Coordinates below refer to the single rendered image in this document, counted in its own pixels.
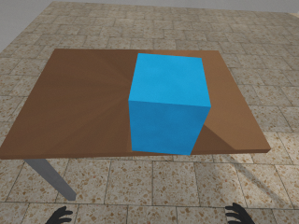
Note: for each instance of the carton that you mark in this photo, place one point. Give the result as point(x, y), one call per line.
point(168, 103)

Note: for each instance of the robot left hand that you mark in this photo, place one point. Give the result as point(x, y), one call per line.
point(54, 219)

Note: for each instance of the robot right hand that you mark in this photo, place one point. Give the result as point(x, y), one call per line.
point(242, 215)

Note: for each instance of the table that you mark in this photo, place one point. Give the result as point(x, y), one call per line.
point(79, 108)

